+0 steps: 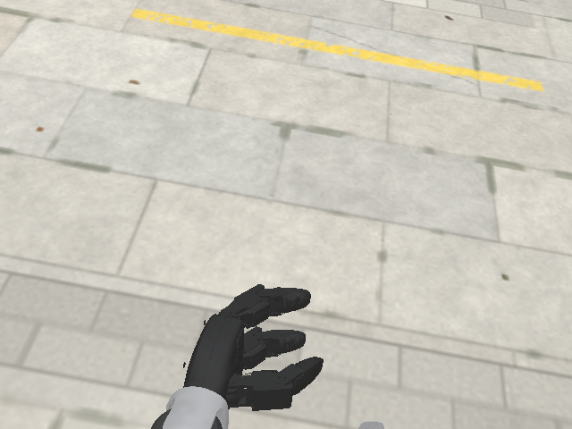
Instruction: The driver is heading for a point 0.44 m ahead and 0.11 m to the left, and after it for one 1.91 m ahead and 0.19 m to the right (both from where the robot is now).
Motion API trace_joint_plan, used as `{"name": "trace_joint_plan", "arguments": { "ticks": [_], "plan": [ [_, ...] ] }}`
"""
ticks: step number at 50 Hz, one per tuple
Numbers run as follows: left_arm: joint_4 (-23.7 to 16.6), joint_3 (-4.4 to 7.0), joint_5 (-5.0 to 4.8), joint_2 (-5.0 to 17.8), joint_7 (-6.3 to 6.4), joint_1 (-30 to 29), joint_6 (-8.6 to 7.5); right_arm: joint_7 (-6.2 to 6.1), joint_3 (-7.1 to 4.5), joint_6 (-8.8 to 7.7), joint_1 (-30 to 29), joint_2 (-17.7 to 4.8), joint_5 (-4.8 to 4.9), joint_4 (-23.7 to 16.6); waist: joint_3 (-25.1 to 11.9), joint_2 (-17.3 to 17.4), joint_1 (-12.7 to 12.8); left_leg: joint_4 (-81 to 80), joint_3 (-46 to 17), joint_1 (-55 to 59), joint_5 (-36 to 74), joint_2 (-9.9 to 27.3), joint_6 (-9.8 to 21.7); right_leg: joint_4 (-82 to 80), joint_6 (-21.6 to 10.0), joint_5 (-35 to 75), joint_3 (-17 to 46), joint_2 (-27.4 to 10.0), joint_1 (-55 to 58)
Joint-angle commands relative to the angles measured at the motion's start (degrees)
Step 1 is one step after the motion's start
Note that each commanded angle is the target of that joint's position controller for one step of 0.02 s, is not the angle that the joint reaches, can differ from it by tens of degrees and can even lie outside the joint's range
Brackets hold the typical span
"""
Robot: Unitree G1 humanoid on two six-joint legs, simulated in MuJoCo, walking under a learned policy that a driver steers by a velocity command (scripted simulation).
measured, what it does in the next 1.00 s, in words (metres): climbs: left foot, then right foot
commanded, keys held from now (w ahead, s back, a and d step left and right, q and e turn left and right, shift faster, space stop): w+q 0.42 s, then q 0.02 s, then e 0.56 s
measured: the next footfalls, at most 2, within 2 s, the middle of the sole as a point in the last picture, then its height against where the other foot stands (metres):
left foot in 0.46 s outside the picture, level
right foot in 0.98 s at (262, 372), level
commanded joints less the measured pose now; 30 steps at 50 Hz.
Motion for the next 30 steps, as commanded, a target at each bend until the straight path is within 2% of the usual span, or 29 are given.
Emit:
{"name": "trace_joint_plan", "arguments": {
  "ticks": [1, 2, 3, 4, 5, 6, 7, 8, 9, 10, 11, 12, 13, 14, 15, 17, 18, 20, 21, 22, 23, 24, 25, 26, 27, 28, 29, 30],
  "plan": [
    [3.5, 12.57, 0.17, 27.1, 0.3, 31.4, 0.27, 0.05, -4.37, -3.53, -13.9, -19.7, -2.95, -7.8, -28.0, 2.1, 23.3, 35.5, -1.2, -9.5, 86.0, 6.1, 10.0, -22.3, -5.8, -14.8, 29.1, -5.5, 61.6],
    [6.3, 12.74, 2.73, 26.3, 1.07, 32.3, 2.27, 2.6, -2.99, -4.08, -14.4, -8.1, -1.35, -10.8, -28.7, -27.1, 17.5, 62.3, -0.3, -35.5, 15.1, -8.5, 6.0, -51.2, -16.0, -23.8, 65.6, -18.9, 71.0],
    [7.8, 10.93, 2.68, 19.5, 3.39, 28.4, 3.91, 5.43, -3.55, -4.72, -18.8, -8.9, -2.31, -13.6, -22.2, -25.3, 16.7, 95.4, -4.2, -44.1, 1.5, -11.8, 2.3, -61.2, -17.2, -15.8, 80.7, -22.1, 62.4],
    [10.7, 8.41, 0.68, 9.8, 3.87, 24.5, 4.2, 6.32, -3.38, -3.56, -24.0, -6.8, -0.24, -19.6, -6.7, -15.1, 10.6, 103.3, 0.1, -52.9, -3.7, -8.2, 0.5, -56.4, -13.3, -18.7, 63.4, -21.2, 48.1],
    [14.3, 6.64, 0.41, 2.8, 3.81, 20.4, 3.11, 6.6, -1.98, -2.16, -24.6, -5.1, -0.13, -22.3, 2.0, -4.5, 5.4, 103.6, 2.9, -54.2, -6.4, -5.7, 1.4, -50.6, -9.9, -18.5, 49.1, -19.0, 36.2],
    [16.7, 6.07, 0.95, 0.7, 3.75, 18.3, 2.0, 6.21, -1.82, -0.97, -21.2, -5.5, -0.12, -22.1, 5.1, -1.7, 2.0, 106.7, 4.6, -53.6, -7.4, -3.8, 2.7, -48.8, -6.5, -16.5, 40.6, -18.8, 29.9],
    [18.7, 5.94, 1.94, -0.2, 3.38, 16.8, 1.1, 5.66, -1.69, 0.17, -15.9, -5.5, 1.29, -21.2, 6.4, 0.6, -1.6, 105.8, 4.6, -51.2, -7.1, -1.8, 3.6, -48.9, -2.9, -11.8, 31.8, -17.7, 26.0],
    [19.4, 6.64, 2.12, 1.9, 2.67, 14.9, 0.47, 4.98, -1.18, 0.92, -12.1, -4.2, 2.37, -20.4, 7.2, 1.2, -3.9, 100.5, 4.4, -48.5, -6.2, 0.0, 3.9, -49.7, -0.2, -5.7, 23.1, -16.3, 23.5],
    [20.0, 7.13, 1.49, 3.8, 1.73, 15.9, -0.16, 4.53, -0.6, 1.1, -11.5, -3.3, 2.83, -21.0, 7.3, 1.5, -4.9, 94.0, 5.4, -48.5, -4.8, 1.6, 3.9, -51.0, 1.0, 0.1, 16.1, -15.4, 22.9],
    [21.0, 7.42, 1.58, 5.5, 1.26, 16.8, -0.67, 4.22, -0.16, 1.35, -14.3, -3.1, 2.83, -22.1, 8.1, -0.3, -4.6, 89.1, 5.7, -49.5, -1.4, 2.3, 3.4, -52.5, 1.4, 2.6, 10.9, -14.0, 22.7],
    [20.6, 8.25, 1.57, 9.4, 1.75, 17.7, -0.59, 3.61, 0.0, 1.36, -18.5, -4.9, 2.45, -24.5, 8.2, -2.4, -3.4, 78.9, 7.8, -47.9, -0.6, 3.1, 1.0, -57.0, 0.0, 4.6, 6.6, -13.3, 22.6],
    [20.2, 8.94, 1.21, 12.5, 2.49, 17.0, -0.53, 3.14, -0.2, 1.43, -21.4, -6.7, 1.39, -26.2, 8.2, -3.8, -3.3, 71.2, 9.2, -45.1, 1.4, 4.1, -1.2, -60.3, -0.9, 5.4, 4.8, -12.4, 21.9],
    [18.7, 9.47, 1.1, 15.7, 2.94, 16.3, -0.77, 3.24, -1.01, 1.23, -21.8, -9.6, 0.89, -26.0, 4.6, -4.1, -3.1, 64.1, 12.5, -39.4, 3.5, 5.2, -2.7, -64.0, -1.2, 10.0, 2.9, -12.3, 24.2],
    [18.0, 10.23, 1.26, 19.0, 3.29, 17.1, -1.44, 3.47, -1.43, 1.22, -22.3, -10.7, 1.11, -25.9, 2.5, -4.0, -2.3, 59.8, 13.7, -35.8, 5.0, 6.6, -3.1, -66.0, -1.4, 12.5, 1.9, -12.9, 27.0],
    [17.7, 11.05, 1.06, 21.7, 3.55, 18.2, -1.69, 3.63, -1.71, 1.24, -23.6, -11.3, 1.91, -25.8, 0.9, -3.6, -0.6, 54.2, 15.2, -34.2, 4.9, 7.0, -2.6, -66.3, -1.7, 13.1, 0.6, -12.7, 32.4],
    [16.5, 12.43, -0.22, 25.0, 3.82, 22.0, -1.72, 3.97, -2.51, 1.24, -27.7, -13.5, 2.83, -26.0, 2.2, -0.6, 3.0, 42.1, 17.6, -32.5, 0.3, 6.8, -2.1, -67.5, -2.5, 12.0, -0.4, -14.1, 41.4],
    [16.4, 12.93, -0.76, 25.4, 3.78, 24.1, -1.37, 4.05, -2.91, 1.28, -30.1, -14.3, 2.95, -26.1, 3.2, -0.8, 4.9, 37.2, 18.7, -32.7, -2.0, 6.1, -2.1, -67.4, -2.9, 12.6, 0.0, -15.4, 46.2],
    [16.0, 13.77, -1.82, 26.6, 3.37, 26.3, 0.1, 4.33, -3.7, 1.58, -31.9, -15.3, 2.42, -26.8, 4.5, -3.1, 6.7, 29.6, 21.3, -32.4, -6.6, 4.3, -1.6, -63.7, -3.1, 19.1, 0.0, -17.3, 54.8],
    [15.6, 13.88, -2.38, 26.7, 3.37, 26.1, 0.71, 4.31, -4.37, 1.62, -30.2, -15.7, 2.09, -26.9, 4.2, -4.5, 5.7, 26.1, 22.9, -29.4, -7.3, 2.6, -0.9, -59.8, -2.7, 26.6, -0.7, -18.0, 56.7],
    [15.3, 13.93, -2.44, 26.7, 3.35, 25.1, 1.5, 4.27, -5.67, 1.53, -25.4, -17.0, 1.62, -25.8, 2.4, -4.8, 3.0, 21.6, 24.5, -23.2, -6.6, -0.3, 0.0, -51.0, -1.4, 39.8, -2.9, -16.4, 57.3],
    [15.2, 13.23, -1.95, 24.3, 3.14, 26.7, 1.93, 3.76, -7.84, 1.35, -16.1, -20.4, 1.23, -23.3, -2.7, -3.3, -0.1, 18.5, 22.9, -10.2, -4.2, -3.2, 1.7, -38.3, -0.1, 45.3, -3.9, -12.9, 53.7],
    [12.9, 12.22, -0.47, 21.0, 3.02, 25.6, 1.36, 2.72, -9.63, 1.25, -9.7, -26.2, 0.29, -23.3, -6.6, 5.4, -1.8, 18.0, 5.9, 3.2, 9.0, 8.1, 4.4, -20.0, 2.8, 27.3, -4.1, -9.5, 38.6],
    [10.2, 9.86, -0.7, 14.7, 2.29, 28.0, -0.24, 2.28, -9.08, 0.61, -10.3, -28.8, -0.92, -24.3, -13.9, 18.2, 1.8, 8.7, -21.6, 15.6, 10.0, 22.4, 14.7, -1.4, 6.2, -4.9, 1.8, 0.0, 18.1],
    [12.2, 11.4, -2.74, 19.0, 1.75, 24.8, -1.15, 2.66, -7.58, -0.15, -9.6, -22.9, -1.21, -24.1, -15.8, 6.5, -1.3, 6.2, -22.1, 12.9, 17.1, 23.6, 13.8, 7.6, 5.9, -4.9, 11.5, -1.1, 15.8],
    [10.7, 11.29, -3.76, 18.0, 1.35, 21.2, -1.15, 2.65, -7.03, -0.65, -11.5, -21.6, -1.52, -24.1, -12.2, 4.7, -1.0, 8.6, -11.5, 8.6, 22.9, 22.7, 11.8, 10.1, 5.4, -1.3, 13.2, -2.3, 13.2],
    [10.7, 10.87, -2.91, 16.7, 1.72, 20.3, -0.75, 2.68, -6.56, -1.09, -15.1, -19.9, -0.8, -24.4, -11.1, 0.6, 0.8, 10.0, -4.5, 3.1, 23.5, 20.2, 9.3, 7.8, 5.1, 2.1, 14.9, -4.1, 15.1],
    [11.1, 11.25, -2.2, 17.3, 1.93, 20.9, 0.11, 2.78, -5.93, -1.68, -18.5, -18.0, -0.15, -24.7, -8.8, 0.5, 2.8, 9.2, 1.6, -1.7, 20.9, 17.3, 7.3, 2.9, 5.0, 5.5, 15.6, -5.3, 17.0],
    [11.6, 11.73, -2.09, 18.0, 2.01, 22.6, 1.28, 2.71, -5.24, -2.36, -20.1, -16.1, -0.31, -24.4, -7.7, 1.8, 4.4, 7.4, 4.7, -4.7, 19.3, 16.2, 5.9, 0.4, 4.9, 7.5, 16.2, -6.0, 19.5]
  ]
}}
Keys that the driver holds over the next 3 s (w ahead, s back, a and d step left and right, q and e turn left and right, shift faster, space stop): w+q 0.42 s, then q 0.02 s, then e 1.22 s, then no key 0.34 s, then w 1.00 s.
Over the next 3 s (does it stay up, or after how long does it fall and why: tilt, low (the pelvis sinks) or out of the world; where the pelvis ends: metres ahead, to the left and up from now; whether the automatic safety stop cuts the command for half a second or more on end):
stays up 0.73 -0.13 0.17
